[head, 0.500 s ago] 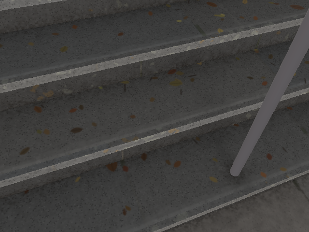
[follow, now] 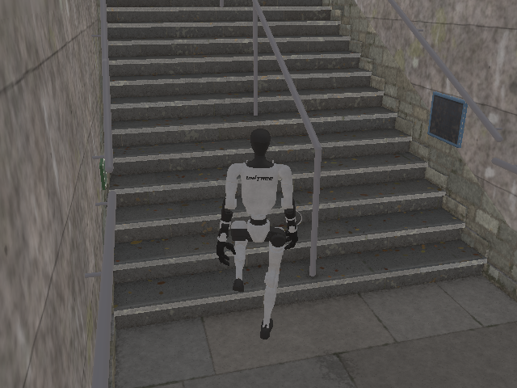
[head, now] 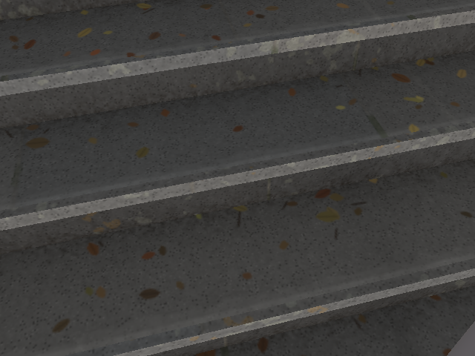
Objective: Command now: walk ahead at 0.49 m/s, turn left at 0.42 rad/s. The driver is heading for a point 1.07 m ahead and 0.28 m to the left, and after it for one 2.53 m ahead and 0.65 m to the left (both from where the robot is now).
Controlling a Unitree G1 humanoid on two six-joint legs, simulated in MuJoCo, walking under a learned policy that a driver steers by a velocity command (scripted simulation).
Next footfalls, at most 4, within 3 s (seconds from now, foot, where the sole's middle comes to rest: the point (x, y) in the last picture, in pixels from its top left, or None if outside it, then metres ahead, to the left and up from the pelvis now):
0.22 left None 0.28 0.08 -0.62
0.72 right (240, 263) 0.64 0.05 -0.46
1.22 left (84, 164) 0.83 0.43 -0.31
1.78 right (118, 39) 1.15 0.37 -0.15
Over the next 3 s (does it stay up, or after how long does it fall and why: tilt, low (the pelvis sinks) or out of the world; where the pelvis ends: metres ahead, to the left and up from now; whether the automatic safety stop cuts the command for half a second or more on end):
stays up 1.47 0.52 0.77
